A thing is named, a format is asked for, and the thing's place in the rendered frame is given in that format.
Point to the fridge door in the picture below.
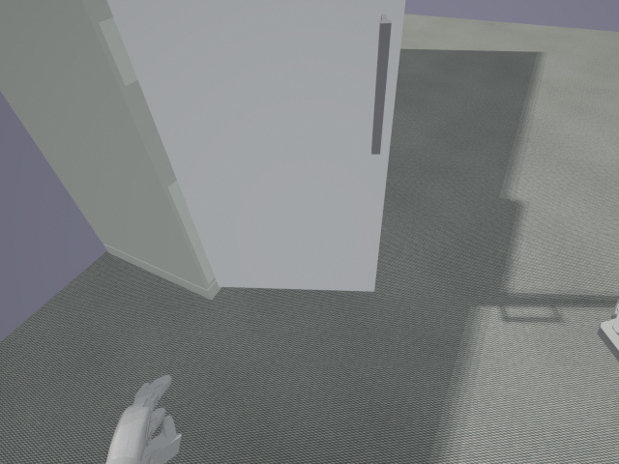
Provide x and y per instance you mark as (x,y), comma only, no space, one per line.
(265,110)

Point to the right robot hand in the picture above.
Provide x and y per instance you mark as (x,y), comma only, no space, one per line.
(609,332)

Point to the handle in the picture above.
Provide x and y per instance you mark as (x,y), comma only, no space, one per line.
(380,86)

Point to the left robot hand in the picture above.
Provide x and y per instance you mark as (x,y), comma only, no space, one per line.
(136,425)

